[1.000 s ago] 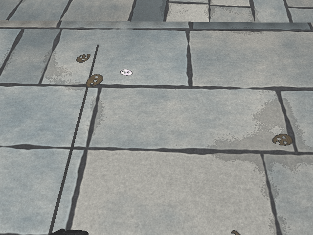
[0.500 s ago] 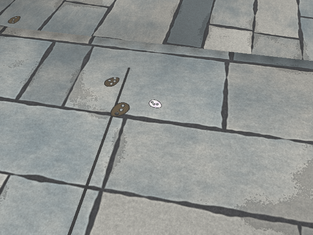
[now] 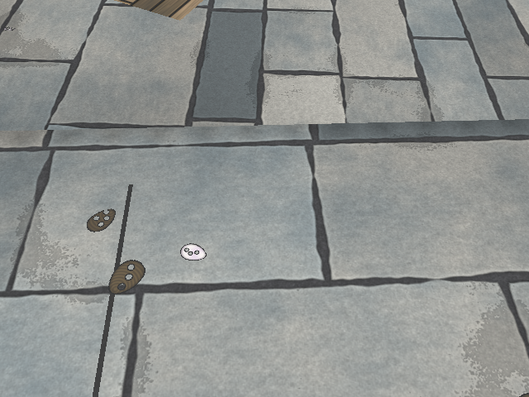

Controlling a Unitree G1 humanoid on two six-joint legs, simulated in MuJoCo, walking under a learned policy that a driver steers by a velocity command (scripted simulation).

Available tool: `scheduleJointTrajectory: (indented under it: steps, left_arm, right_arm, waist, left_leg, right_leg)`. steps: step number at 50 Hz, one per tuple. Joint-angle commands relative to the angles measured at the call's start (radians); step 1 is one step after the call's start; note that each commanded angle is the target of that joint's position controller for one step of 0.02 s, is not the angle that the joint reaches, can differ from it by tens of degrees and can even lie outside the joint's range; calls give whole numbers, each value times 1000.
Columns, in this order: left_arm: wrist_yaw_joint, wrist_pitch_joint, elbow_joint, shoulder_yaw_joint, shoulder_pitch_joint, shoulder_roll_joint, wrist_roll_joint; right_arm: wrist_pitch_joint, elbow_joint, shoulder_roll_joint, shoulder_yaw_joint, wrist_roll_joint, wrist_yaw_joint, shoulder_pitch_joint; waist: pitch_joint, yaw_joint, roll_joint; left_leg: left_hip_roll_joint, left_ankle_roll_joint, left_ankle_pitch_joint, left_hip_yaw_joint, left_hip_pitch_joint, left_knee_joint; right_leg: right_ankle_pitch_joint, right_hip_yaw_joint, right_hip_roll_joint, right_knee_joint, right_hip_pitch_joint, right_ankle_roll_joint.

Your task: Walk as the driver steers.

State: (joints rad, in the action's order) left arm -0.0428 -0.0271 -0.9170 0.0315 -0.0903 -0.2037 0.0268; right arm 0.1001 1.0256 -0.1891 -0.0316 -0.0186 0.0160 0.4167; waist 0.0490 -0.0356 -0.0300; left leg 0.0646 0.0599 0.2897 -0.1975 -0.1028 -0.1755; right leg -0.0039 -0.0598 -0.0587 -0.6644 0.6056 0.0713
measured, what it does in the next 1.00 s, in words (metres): walks ahead: right foot, then left foot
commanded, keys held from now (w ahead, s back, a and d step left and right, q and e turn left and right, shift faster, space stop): w+e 0.24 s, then w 0.76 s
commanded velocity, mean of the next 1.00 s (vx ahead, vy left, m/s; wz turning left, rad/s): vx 0.50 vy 0.00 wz -0.24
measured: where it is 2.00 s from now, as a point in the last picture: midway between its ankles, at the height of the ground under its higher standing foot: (325, 196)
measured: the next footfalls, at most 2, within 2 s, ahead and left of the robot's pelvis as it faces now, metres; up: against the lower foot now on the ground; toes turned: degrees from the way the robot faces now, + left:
right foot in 0.10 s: +0.22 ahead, -0.08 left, +0.00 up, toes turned -8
left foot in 0.66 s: +0.56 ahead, +0.02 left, +0.00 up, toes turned -10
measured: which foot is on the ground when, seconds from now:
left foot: down 0.00-0.12, up 0.14-0.64, down 0.66-1.00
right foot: up 0.00-0.08, down 0.10-0.66, up 0.68-1.00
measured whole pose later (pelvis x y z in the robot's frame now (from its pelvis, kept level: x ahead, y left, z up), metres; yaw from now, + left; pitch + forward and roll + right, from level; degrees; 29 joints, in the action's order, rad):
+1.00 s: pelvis +0.55 -0.05 +0.01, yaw -13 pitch +0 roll +1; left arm -0.03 -0.04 -0.90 0.03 -0.14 -0.24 0.03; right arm 0.08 0.99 -0.21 -0.04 -0.01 -0.01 0.42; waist 0.04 -0.03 -0.04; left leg 0.08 0.08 0.19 -0.07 0.02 -0.21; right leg -0.10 0.00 -0.10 -0.83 0.62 0.02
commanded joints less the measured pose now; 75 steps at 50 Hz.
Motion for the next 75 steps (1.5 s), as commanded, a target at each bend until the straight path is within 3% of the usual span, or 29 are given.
scheduleJointTrajectory:
  steps: [1,3,5,6,7,8,10,11,13,16,27,30,32,33,34,35,36,37,40,54,57,59,60,61,62,63,65,67,75]
  left_arm:
    - [-2,-16,92,7,100,-49,3]
    - [4,-15,75,20,22,-70,6]
    - [12,-25,12,49,-204,-116,14]
    - [25,-27,-17,80,-355,-200,30]
    - [33,-11,12,106,-324,-289,9]
    - [34,2,6,103,-322,-281,-14]
    - [44,-3,5,80,-223,-185,-18]
    - [49,-10,8,72,-188,-158,-21]
    - [52,-28,15,60,-165,-140,-27]
    - [46,-48,-3,63,-218,-171,-27]
    - [56,-51,-61,43,-398,-165,-9]
    - [67,-54,-66,44,-365,-187,-2]
    - [66,-57,-68,46,-335,-204,1]
    - [62,-60,-64,42,-320,-196,-5]
    - [55,-65,-30,24,-357,-131,-29]
    - [51,-62,-45,24,-461,-99,-41]
    - [55,-55,-45,38,-381,-168,-8]
    - [47,-57,-25,37,-307,-159,-5]
    - [28,-34,-19,27,-284,-110,11]
    - [11,-24,121,-3,126,-73,-4]
    - [18,-34,122,7,97,-96,-1]
    - [31,-49,51,27,-119,-122,7]
    - [43,-60,3,46,-294,-176,27]
    - [52,-58,-6,76,-410,-290,46]
    - [44,-40,-10,76,-375,-270,3]
    - [42,-35,8,62,-258,-215,-13]
    - [40,-49,22,35,-148,-110,-8]
    - [49,-66,3,26,-153,-85,-9]
    - [56,-90,-34,28,-274,-105,-11]
  right_arm:
    - [-1,-11,-148,-27,-3,17,58]
    - [-12,-13,-173,-34,-8,24,39]
    - [-29,-28,-194,-39,-6,22,16]
    - [-27,-65,-181,-34,1,17,-2]
    - [-14,-136,-104,-26,21,-7,10]
    - [-4,-159,-180,-39,7,-11,-94]
    - [17,-177,-152,-31,16,-14,-145]
    - [4,-182,-148,-33,-2,-12,-156]
    - [-38,-174,-126,-30,-29,-19,-111]
    - [-65,-194,-111,-26,-29,-31,-158]
    - [-57,-314,-120,-14,-7,-45,-493]
    - [-46,-314,-137,-19,-5,-42,-438]
    - [-37,-250,-171,-38,-3,-24,-238]
    - [-28,-201,-197,-51,-14,-12,-70]
    - [-23,-182,-290,-73,-40,2,77]
    - [-32,-164,-335,-86,-34,-13,74]
    - [-40,-176,-252,-69,-2,-22,-30]
    - [-38,-193,-186,-52,7,-27,-127]
    - [-21,-161,-121,-27,2,-25,-156]
    - [-6,-42,-158,-29,5,-18,71]
    - [-14,-34,-174,-33,-4,-8,51]
    - [-22,-34,-178,-33,-2,-7,24]
    - [-21,-52,-157,-25,4,-8,20]
    - [-18,-90,-55,0,41,-18,111]
    - [-23,-74,-136,-25,21,-13,97]
    - [-27,-89,-158,-36,10,-12,20]
    - [-30,-92,-119,-31,8,-22,-35]
    - [-59,-74,-94,-30,-15,-35,1]
    - [-87,-162,-76,-31,-7,-50,-226]
  waist:
    - [59,5,96]
    - [2,45,128]
    - [-123,141,115]
    - [-224,208,29]
    - [-305,139,-251]
    - [-283,156,-49]
    - [-77,84,68]
    - [-41,48,81]
    - [-49,5,55]
    - [-28,8,25]
    - [35,129,-26]
    - [30,77,-40]
    - [-69,-12,-40]
    - [-159,-90,-5]
    - [-297,-112,130]
    - [-354,-53,303]
    - [-208,-19,128]
    - [-86,3,68]
    - [-15,58,98]
    - [42,-19,107]
    - [30,14,111]
    - [-78,110,85]
    - [-187,171,37]
    - [-341,154,-175]
    - [-352,149,-136]
    - [-176,101,-57]
    - [-34,51,-22]
    - [-13,14,-50]
    - [45,31,-18]
  left_leg:
    - [-314,72,-743,32,-13,-46]
    - [-323,62,-1038,-1,-48,-206]
    - [-311,43,-1021,-30,36,-557]
    - [-285,14,-709,-38,254,-866]
    - [-23,-51,210,4,699,-1273]
    - [-58,-35,186,215,821,-1313]
    - [-151,-31,53,232,806,-1143]
    - [-175,-44,47,239,752,-1064]
    - [-182,-71,39,229,659,-982]
    - [-189,-96,-42,191,668,-861]
    - [-134,-45,-270,145,784,-461]
    - [-94,2,-179,140,665,-381]
    - [-28,42,-125,116,409,-325]
    - [-71,73,-172,156,174,-281]
    - [-323,145,-68,471,-105,-264]
    - [-502,262,-107,884,-219,-138]
    - [-447,229,21,830,-82,-103]
    - [-410,206,18,674,70,-73]
    - [-294,144,-177,442,249,0]
    - [-258,125,-511,247,103,20]
    - [-291,109,-687,245,31,-73]
    - [-252,80,-851,202,52,-326]
    - [-210,59,-666,172,209,-558]
    - [-64,7,-125,101,554,-943]
    - [-4,16,244,208,688,-1089]
    - [-74,27,170,251,746,-1111]
    - [-139,27,46,254,682,-998]
    - [-154,8,-2,251,605,-951]
    - [-161,-23,-255,212,786,-750]
  right_leg:
    - [-73,-58,39,61,-12,42]
    - [-182,-99,103,69,-123,86]
    - [-191,-88,157,165,-404,148]
    - [-269,138,-4,208,-654,215]
    - [-230,726,-292,330,-926,383]
    - [-145,726,-280,368,-912,378]
    - [15,497,-216,406,-663,295]
    - [74,430,-162,419,-572,259]
    - [147,345,-107,440,-486,237]
    - [176,284,-73,485,-440,221]
    - [294,251,-95,471,-707,136]
    - [486,233,-122,400,-731,113]
    - [718,200,-96,187,-711,84]
    - [609,165,-55,-14,-602,67]
    - [229,114,36,-335,-357,38]
    - [-532,104,203,-598,-98,17]
    - [-460,179,120,-650,-23,37]
    - [-366,165,76,-608,-19,35]
    - [-286,128,7,-484,-106,9]
    - [-15,-8,2,58,-39,-38]
    - [-121,-8,32,118,-111,4]
    - [-129,-33,88,218,-378,48]
    - [-146,78,-15,223,-633,91]
    - [-225,526,-324,269,-947,216]
    - [-248,735,-365,383,-914,258]
    - [-310,555,-320,394,-766,221]
    - [-249,340,-228,484,-528,138]
    - [-165,219,-178,526,-435,94]
    - [67,-8,-149,561,-507,73]
Keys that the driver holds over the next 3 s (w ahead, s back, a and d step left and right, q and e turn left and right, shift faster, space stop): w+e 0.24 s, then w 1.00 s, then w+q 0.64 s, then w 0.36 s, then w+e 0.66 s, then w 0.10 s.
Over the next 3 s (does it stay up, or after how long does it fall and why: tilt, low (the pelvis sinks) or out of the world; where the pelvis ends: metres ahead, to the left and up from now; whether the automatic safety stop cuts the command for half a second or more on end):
stays up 1.62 -0.04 -0.14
